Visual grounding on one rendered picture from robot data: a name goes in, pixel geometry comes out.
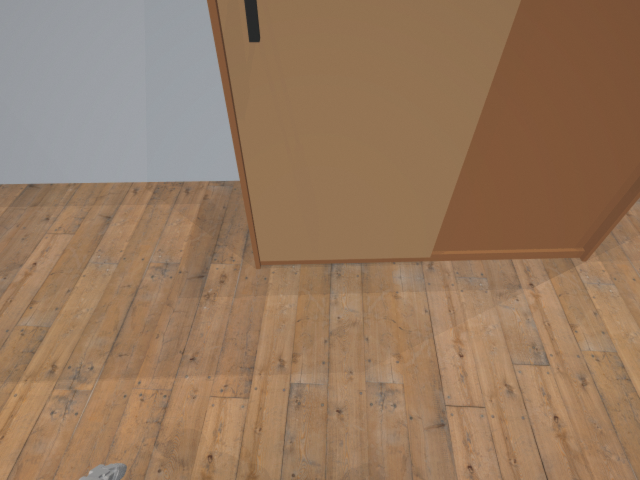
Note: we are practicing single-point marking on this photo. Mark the wardrobe door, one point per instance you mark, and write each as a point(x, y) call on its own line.
point(355, 118)
point(557, 144)

